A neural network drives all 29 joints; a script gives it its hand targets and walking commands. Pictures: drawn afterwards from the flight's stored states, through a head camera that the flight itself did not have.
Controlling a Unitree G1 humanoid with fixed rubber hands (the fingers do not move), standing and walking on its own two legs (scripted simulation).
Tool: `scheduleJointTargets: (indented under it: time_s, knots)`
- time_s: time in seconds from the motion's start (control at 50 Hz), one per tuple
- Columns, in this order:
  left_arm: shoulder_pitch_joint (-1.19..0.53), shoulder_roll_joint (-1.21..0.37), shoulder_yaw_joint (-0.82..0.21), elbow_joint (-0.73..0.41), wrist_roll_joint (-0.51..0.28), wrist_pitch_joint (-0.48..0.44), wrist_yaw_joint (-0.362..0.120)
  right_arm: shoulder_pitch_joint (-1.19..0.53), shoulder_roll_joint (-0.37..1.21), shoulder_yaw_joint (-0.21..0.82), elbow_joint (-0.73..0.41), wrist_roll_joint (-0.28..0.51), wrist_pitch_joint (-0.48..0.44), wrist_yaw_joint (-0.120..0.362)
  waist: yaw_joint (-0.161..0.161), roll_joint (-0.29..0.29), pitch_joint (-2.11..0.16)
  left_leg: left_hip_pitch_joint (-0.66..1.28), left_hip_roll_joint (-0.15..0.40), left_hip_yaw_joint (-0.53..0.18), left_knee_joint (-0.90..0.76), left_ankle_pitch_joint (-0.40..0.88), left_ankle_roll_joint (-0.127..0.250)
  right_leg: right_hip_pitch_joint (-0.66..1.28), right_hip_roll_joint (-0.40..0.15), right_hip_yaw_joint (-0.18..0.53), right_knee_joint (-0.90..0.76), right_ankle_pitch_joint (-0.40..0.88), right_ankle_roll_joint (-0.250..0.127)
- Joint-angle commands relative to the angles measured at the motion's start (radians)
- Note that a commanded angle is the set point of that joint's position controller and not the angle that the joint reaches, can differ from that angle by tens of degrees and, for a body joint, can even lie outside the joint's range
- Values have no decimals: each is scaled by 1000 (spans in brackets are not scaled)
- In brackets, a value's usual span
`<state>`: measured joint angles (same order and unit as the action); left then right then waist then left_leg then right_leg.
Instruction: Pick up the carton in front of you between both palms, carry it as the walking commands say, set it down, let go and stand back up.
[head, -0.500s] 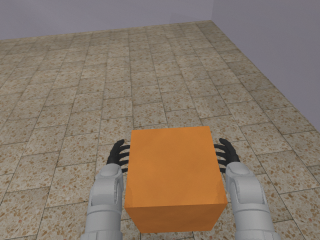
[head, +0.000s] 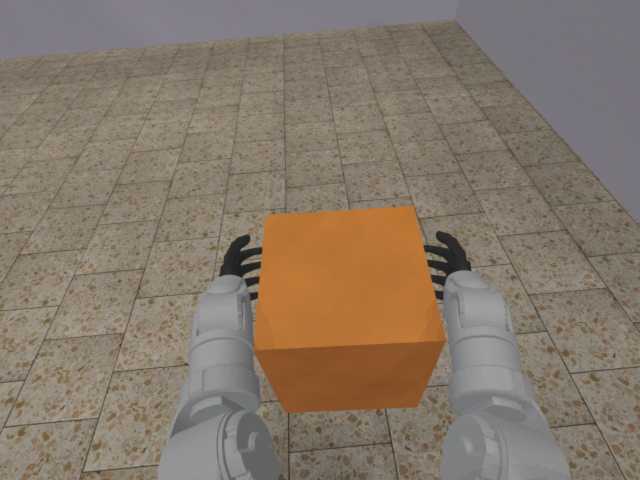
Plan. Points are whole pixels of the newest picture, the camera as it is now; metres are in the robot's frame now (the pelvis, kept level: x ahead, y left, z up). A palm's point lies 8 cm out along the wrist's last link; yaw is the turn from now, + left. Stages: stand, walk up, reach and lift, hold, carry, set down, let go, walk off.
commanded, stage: set down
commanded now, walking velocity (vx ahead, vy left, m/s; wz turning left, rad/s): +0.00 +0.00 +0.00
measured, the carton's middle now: (345, 316) +0.35 +0.00 -0.03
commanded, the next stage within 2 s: none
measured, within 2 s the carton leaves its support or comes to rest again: neither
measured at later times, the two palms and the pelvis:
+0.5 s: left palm (271, 336) +0.39 +0.13 -0.17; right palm (433, 335) +0.39 -0.17 -0.18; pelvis -0.01 +0.00 -0.10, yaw +1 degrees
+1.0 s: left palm (293, 359) +0.42 +0.11 -0.32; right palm (431, 357) +0.41 -0.19 -0.32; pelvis -0.04 +0.00 -0.23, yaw +3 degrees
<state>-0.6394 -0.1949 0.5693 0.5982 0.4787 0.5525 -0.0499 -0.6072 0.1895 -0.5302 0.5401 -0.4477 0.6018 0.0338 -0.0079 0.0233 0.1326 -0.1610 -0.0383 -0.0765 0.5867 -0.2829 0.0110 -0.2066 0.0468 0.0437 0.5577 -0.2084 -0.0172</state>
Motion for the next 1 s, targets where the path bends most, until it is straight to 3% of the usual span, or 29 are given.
scheduleJointTargets:
  time_s: [0.0, 0.06, 0.14, 0.28, 0.38, 0.46, 0.58, 0.72, 0.98]
  knots:
    - [-473, -615, -210, 135, -65, -52, -137, -504, 631, 247, 127, 78, -63, 139, 21, -49, -159, -221, -39, 11, -98, -147, 37, 40, 15, 44, -97, -246, 10]
    - [-435, -534, -173, 128, -42, -111, -118, -454, 528, 189, 136, 34, -133, 122, 9, -41, -205, -318, -48, 20, -44, -94, 22, -40, 27, 28, -27, -125, 9]
    - [-420, -557, -235, 112, -77, -217, -117, -430, 525, 221, 122, 45, -255, 111, -20, -25, -333, -453, -76, 26, 54, -24, 6, -149, 45, 9, 93, 14, 3]
    - [-491, -756, -540, 73, -226, -420, -119, -540, 711, 534, 79, 190, -461, 126, -11, -21, -783, -659, -111, 30, 273, 122, -24, -259, 62, 21, 330, 206, 16]
    - [-511, -848, -744, -34, -332, -436, -100, -579, 785, 741, -24, 298, -478, 142, -14, -31, -1191, -766, -129, 30, 428, 241, -46, -294, 74, 17, 499, 369, 29]
    - [-493, -873, -777, -33, -352, -392, -91, -538, 782, 761, -4, 314, -436, 155, -35, -36, -1192, -881, -135, 39, 498, 187, -53, -464, 80, 4, 551, 299, 38]
    - [-497, -873, -706, 58, -330, -345, -86, -549, 742, 674, 80, 287, -388, 173, -50, -29, -1064, -1078, -141, 54, 567, 70, -57, -696, 83, -10, 612, 156, 33]
    - [-568, -819, -638, 106, -325, -380, -40, -604, 677, 595, 157, 284, -409, 165, -63, -16, -1075, -1229, -157, 67, 681, 29, -60, -872, 89, -21, 726, 120, 32]
    - [-795, -758, -660, 86, -385, -407, 47, -787, 575, 583, 168, 347, -423, 141, -102, -8, -1227, -1384, -188, 104, 919, -76, -70, -1049, 95, -51, 950, 24, 48]
